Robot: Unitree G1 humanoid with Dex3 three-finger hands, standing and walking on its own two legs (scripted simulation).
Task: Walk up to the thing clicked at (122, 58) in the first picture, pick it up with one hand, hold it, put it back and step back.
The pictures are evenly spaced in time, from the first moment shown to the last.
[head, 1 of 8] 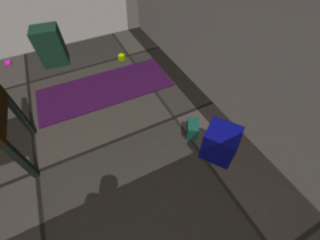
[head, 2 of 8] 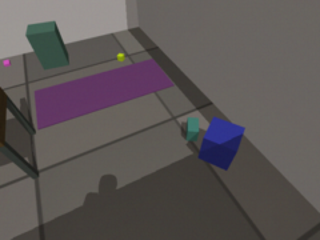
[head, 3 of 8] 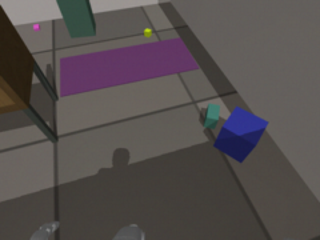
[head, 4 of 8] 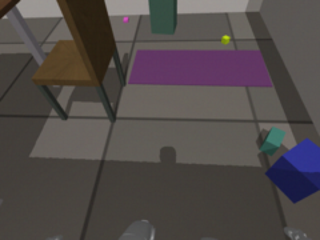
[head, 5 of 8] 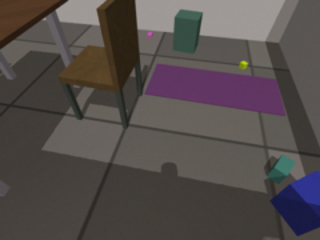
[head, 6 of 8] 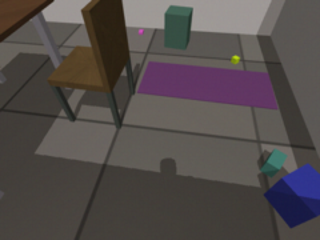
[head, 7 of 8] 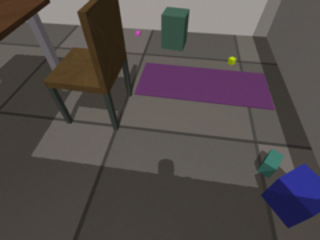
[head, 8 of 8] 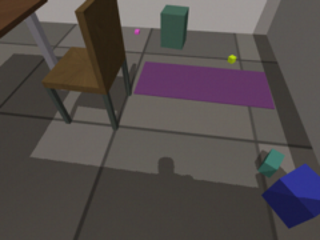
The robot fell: no
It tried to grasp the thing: no
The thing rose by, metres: 0.00
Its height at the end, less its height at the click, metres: +0.00
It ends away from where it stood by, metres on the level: 0.00
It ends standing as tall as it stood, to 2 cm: yes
